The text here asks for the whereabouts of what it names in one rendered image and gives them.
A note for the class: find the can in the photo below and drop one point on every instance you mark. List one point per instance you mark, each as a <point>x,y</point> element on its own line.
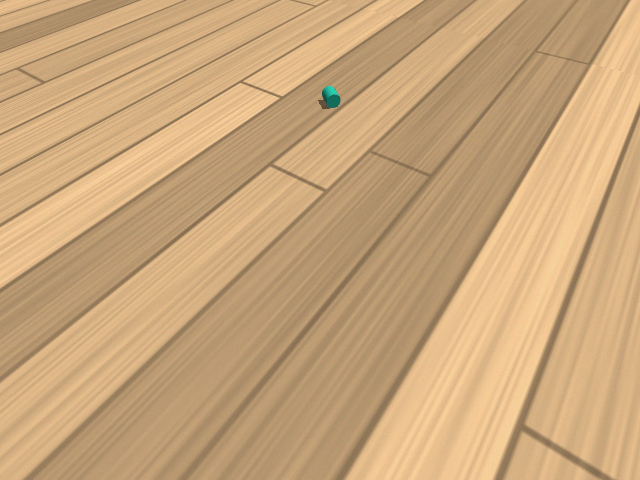
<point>331,97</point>

